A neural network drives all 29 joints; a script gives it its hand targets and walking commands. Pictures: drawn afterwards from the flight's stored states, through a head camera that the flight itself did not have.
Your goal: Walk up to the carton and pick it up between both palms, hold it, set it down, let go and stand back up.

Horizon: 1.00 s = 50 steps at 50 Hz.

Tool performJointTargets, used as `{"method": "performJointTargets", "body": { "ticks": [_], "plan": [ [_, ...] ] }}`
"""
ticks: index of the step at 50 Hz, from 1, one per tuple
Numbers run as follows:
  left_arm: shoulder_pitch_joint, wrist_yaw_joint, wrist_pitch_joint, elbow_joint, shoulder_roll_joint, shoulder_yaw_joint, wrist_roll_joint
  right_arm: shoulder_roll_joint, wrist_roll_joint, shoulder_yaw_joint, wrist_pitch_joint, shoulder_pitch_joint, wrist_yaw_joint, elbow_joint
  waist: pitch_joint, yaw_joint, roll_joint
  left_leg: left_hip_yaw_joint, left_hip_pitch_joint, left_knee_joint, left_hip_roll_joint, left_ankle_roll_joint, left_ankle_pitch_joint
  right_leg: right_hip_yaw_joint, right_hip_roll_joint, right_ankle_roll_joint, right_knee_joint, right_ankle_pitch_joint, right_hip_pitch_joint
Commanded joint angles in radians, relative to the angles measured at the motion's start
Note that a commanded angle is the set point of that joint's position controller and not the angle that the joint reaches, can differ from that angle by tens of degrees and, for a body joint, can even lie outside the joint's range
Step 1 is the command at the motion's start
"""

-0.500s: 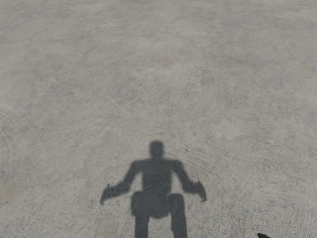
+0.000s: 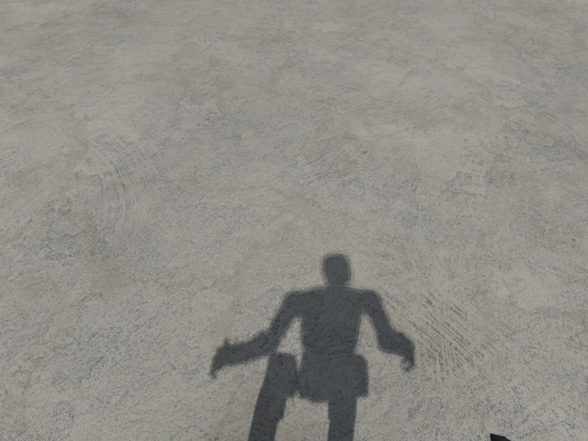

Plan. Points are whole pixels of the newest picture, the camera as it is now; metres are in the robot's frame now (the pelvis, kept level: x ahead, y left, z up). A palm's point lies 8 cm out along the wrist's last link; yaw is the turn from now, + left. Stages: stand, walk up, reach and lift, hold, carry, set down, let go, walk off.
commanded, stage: walk up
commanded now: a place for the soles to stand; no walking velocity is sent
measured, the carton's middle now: out of the picture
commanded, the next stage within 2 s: none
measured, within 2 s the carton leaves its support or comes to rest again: neither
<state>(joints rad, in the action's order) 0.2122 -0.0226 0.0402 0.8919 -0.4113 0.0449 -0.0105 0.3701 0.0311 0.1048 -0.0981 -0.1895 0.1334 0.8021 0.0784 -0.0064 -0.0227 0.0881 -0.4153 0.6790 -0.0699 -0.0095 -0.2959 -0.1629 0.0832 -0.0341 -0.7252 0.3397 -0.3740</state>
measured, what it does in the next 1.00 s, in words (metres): steps to the left, turning left: left foot, then right foot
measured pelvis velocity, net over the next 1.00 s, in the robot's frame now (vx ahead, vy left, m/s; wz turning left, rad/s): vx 0.14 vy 0.23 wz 0.66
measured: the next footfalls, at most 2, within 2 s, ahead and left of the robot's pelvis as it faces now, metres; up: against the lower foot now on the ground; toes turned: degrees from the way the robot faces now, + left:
left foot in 0.28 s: +0.10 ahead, +0.26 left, +0.00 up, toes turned +9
right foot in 0.48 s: +0.14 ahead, +0.02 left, +0.00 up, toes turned +11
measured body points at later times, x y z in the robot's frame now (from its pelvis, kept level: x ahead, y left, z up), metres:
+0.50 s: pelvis +0.06 +0.10 -0.01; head +0.10 +0.10 +0.44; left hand +0.07 +0.44 -0.10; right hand +0.24 -0.17 -0.12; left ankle +0.06 +0.25 -0.72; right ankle +0.10 +0.01 -0.72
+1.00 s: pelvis +0.14 +0.23 +0.00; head +0.17 +0.25 +0.45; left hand +0.04 +0.56 -0.10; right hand +0.40 +0.04 -0.11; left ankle +0.07 +0.37 -0.72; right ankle +0.18 +0.13 -0.69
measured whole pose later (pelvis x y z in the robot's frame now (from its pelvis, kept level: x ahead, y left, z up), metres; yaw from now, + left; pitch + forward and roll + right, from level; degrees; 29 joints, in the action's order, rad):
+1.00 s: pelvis +0.14 +0.23 +0.00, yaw +38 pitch +0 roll +0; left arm 0.17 -0.01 0.07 0.89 -0.43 0.05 -0.01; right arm 0.37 0.03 0.09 -0.06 -0.19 0.12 0.80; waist 0.08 -0.04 0.00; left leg 0.17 -0.38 0.71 -0.05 -0.02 -0.34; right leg -0.13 0.07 0.05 -0.96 0.55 -0.41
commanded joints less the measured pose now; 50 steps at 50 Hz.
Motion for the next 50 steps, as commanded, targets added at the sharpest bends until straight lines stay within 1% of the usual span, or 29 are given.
{"method": "performJointTargets", "body": {
  "ticks": [1,4,5,6,10,12,13,14,15,16,19,21,23,24,25,26,27,30,33,37,39,40,41,42,43,44,46,47,50],
  "plan": [
    [-0.032,-0.032,0.047,-0.083,-0.333,0.125,-0.018,0.231,0.049,0.052,0.036,0.068,0.002,-0.173,-0.143,0.025,-0.062,-0.037,-0.338,0.281,0.153,0.005,-0.103,0.349,0.468,-0.147,0.499,-0.02,0.377],
    [-0.052,-0.031,0.055,-0.074,-0.279,0.116,-0.032,0.213,0.036,0.061,0.048,0.058,0.026,-0.15,-0.136,0.0,-0.072,-0.067,-0.234,0.244,0.169,-0.004,-0.011,0.144,0.338,-0.123,0.418,-0.2,0.344],
    [-0.018,-0.027,0.054,-0.061,-0.289,0.117,-0.028,0.191,0.025,0.052,0.049,0.111,0.03,-0.145,-0.09,0.033,-0.113,-0.069,-0.222,0.188,0.195,0.0,0.008,0.098,0.322,-0.128,0.426,-0.236,0.317],
    [-0.015,-0.027,0.054,-0.053,-0.285,0.114,-0.027,0.202,0.026,0.048,0.047,0.129,0.033,-0.152,-0.089,0.032,-0.071,-0.102,-0.224,0.185,0.177,0.002,-0.003,0.062,0.318,-0.117,0.399,-0.331,0.35],
    [-0.016,-0.002,0.044,-0.07,-0.322,0.136,-0.02,0.207,0.026,0.057,0.046,0.069,0.024,-0.141,-0.179,-0.001,-0.148,-0.141,-0.054,0.014,0.164,0.035,-0.018,-0.022,0.305,-0.099,0.285,-0.388,0.362],
    [-0.088,0.004,0.032,-0.08,-0.317,0.132,-0.005,0.226,0.024,0.076,0.047,-0.048,0.002,-0.098,-0.21,-0.096,-0.07,-0.158,0.208,-0.165,0.109,0.061,-0.004,-0.114,0.224,-0.053,0.067,-0.361,0.205],
    [-0.089,0.003,0.024,-0.084,-0.27,0.115,-0.004,0.27,0.028,0.093,0.057,-0.139,-0.009,-0.06,-0.21,-0.146,0.072,-0.104,0.3,-0.261,0.031,0.104,0.044,-0.121,0.143,-0.009,-0.125,-0.267,0.134],
    [-0.102,0.007,0.025,-0.113,-0.221,0.102,0.004,0.343,0.05,0.114,0.059,-0.166,-0.022,-0.05,-0.177,-0.152,0.221,0.167,0.382,-0.297,0.139,0.181,0.136,-0.134,0.041,0.029,-0.307,-0.069,-0.071],
    [-0.107,0.008,0.023,-0.127,-0.187,0.079,0.009,0.374,0.048,0.122,0.052,-0.08,-0.027,-0.083,-0.123,-0.102,0.31,0.384,0.442,-0.309,0.195,0.226,0.24,-0.073,-0.042,0.045,-0.364,0.302,-0.292],
    [-0.109,0.007,0.031,-0.139,-0.211,0.077,0.012,0.392,0.02,0.118,0.049,-0.081,-0.02,-0.087,-0.184,-0.105,0.313,0.56,0.434,-0.359,0.238,0.28,0.215,0.056,-0.068,0.041,-0.327,0.328,-0.274],
    [-0.061,0.002,0.058,-0.104,-0.242,0.077,0.018,0.331,0.026,0.097,0.039,0.016,-0.022,-0.143,-0.167,-0.058,0.249,0.476,0.349,-0.319,0.199,0.271,0.253,0.126,-0.053,0.037,-0.132,0.268,-0.177],
    [0.025,-0.016,0.069,-0.073,-0.214,0.086,0.021,0.287,0.023,0.071,0.043,0.099,-0.014,-0.17,-0.159,0.004,0.298,0.459,0.188,-0.286,0.193,0.253,0.251,0.177,-0.049,0.007,-0.014,0.202,-0.03],
    [0.123,-0.027,0.074,-0.04,-0.226,0.095,0.014,0.249,0.027,0.057,0.038,0.218,0.003,-0.208,-0.137,0.096,0.191,0.335,-0.22,-0.207,0.103,0.169,0.081,0.185,-0.039,-0.044,0.3,0.028,0.396],
    [0.217,-0.034,0.081,-0.018,-0.314,0.12,0.0,0.16,0.012,0.028,0.045,0.274,0.009,-0.249,-0.189,0.151,-0.041,0.133,-0.412,-0.022,-0.019,0.082,-0.024,0.349,0.142,-0.068,0.449,0.027,0.626],
    [0.213,-0.048,0.079,-0.02,-0.399,0.142,-0.025,0.131,0.027,0.019,0.05,0.261,-0.001,-0.234,-0.222,0.156,-0.155,0.002,-0.471,0.254,0.024,0.025,-0.156,0.542,0.469,-0.156,0.55,0.124,0.585],
    [0.061,-0.037,0.078,-0.063,-0.374,0.141,-0.017,0.205,0.035,0.03,0.047,0.149,-0.009,-0.188,-0.189,0.081,-0.067,0.019,-0.449,0.322,0.112,-0.002,-0.138,0.516,0.507,-0.166,0.536,0.13,0.488],
    [-0.023,-0.031,0.072,-0.077,-0.362,0.141,-0.017,0.237,0.029,0.044,0.043,0.102,-0.001,-0.17,-0.162,0.024,-0.05,-0.008,-0.373,0.342,0.156,-0.003,-0.119,0.416,0.473,-0.201,0.505,0.063,0.448],
    [-0.05,-0.022,0.072,-0.073,-0.302,0.119,-0.026,0.246,0.014,0.049,0.055,0.119,0.026,-0.151,-0.12,0.026,-0.05,-0.023,-0.279,0.231,0.175,-0.007,-0.034,0.156,0.315,-0.136,0.455,-0.092,0.419],
    [0.021,-0.015,0.065,-0.049,-0.304,0.108,-0.014,0.173,0.002,0.027,0.06,0.148,0.023,-0.152,-0.102,0.052,-0.076,-0.073,-0.267,0.116,0.182,0.013,-0.022,0.06,0.302,-0.111,0.37,-0.439,0.506],
    [0.001,0.009,0.046,-0.058,-0.347,0.116,-0.004,0.188,-0.007,0.03,0.046,0.165,0.009,-0.147,-0.097,0.027,-0.155,-0.133,-0.129,0.019,0.162,0.025,-0.021,-0.031,0.312,-0.096,0.307,-0.431,0.442],
    [-0.065,0.016,0.04,-0.085,-0.338,0.111,0.005,0.216,-0.014,0.038,0.053,-0.005,-0.005,-0.075,-0.165,-0.077,-0.087,-0.201,0.177,-0.111,0.072,0.052,0.022,-0.107,0.224,-0.056,0.11,-0.535,0.316],
    [-0.063,0.019,0.032,-0.077,-0.289,0.105,0.005,0.238,-0.01,0.051,0.059,-0.131,-0.011,-0.035,-0.232,-0.135,0.026,-0.167,0.319,-0.191,-0.007,0.102,0.051,-0.122,0.152,-0.032,-0.126,-0.472,0.258],
    [-0.102,0.016,0.028,-0.102,-0.241,0.078,0.002,0.314,0.015,0.08,0.058,-0.225,-0.032,-0.017,-0.21,-0.194,0.163,0.042,0.411,-0.221,0.042,0.17,-0.005,-0.116,0.093,-0.001,-0.381,-0.327,0.05],
    [-0.155,0.022,0.039,-0.156,-0.176,0.061,0.008,0.403,0.031,0.099,0.055,-0.173,-0.035,-0.041,-0.142,-0.162,0.354,0.452,0.465,-0.355,0.212,0.254,0.107,-0.08,-0.059,0.038,-0.46,0.216,-0.238],
    [-0.133,0.017,0.05,-0.17,-0.21,0.065,0.014,0.434,0.004,0.097,0.056,-0.115,-0.032,-0.063,-0.182,-0.128,0.331,0.746,0.594,-0.425,0.274,0.34,0.128,0.08,-0.113,0.054,-0.461,0.338,-0.37],
    [-0.154,0.014,0.07,-0.151,-0.222,0.06,0.007,0.402,-0.014,0.091,0.053,-0.055,-0.039,-0.068,-0.15,-0.106,0.302,0.725,0.539,-0.407,0.296,0.348,0.19,0.13,-0.084,0.035,-0.417,0.324,-0.352],
    [-0.153,0.019,0.09,-0.12,-0.214,0.071,0.03,0.342,-0.015,0.073,0.058,-0.002,-0.044,-0.079,-0.159,-0.042,0.223,0.476,0.441,-0.278,0.22,0.286,0.479,0.172,-0.031,0.024,-0.293,0.234,-0.25],
    [-0.137,0.019,0.086,-0.123,-0.219,0.075,0.034,0.323,-0.015,0.067,0.062,0.003,-0.046,-0.089,-0.134,-0.043,0.193,0.43,0.376,-0.282,0.214,0.277,0.466,0.146,-0.032,0.018,-0.196,0.203,-0.213],
    [-0.018,0.0,0.09,-0.078,-0.217,0.081,0.026,0.289,-0.002,0.057,0.07,0.085,-0.024,-0.14,-0.189,0.006,0.257,0.496,0.15,-0.241,0.215,0.282,0.412,0.183,-0.041,-0.016,0.016,0.205,0.008]
  ]
}}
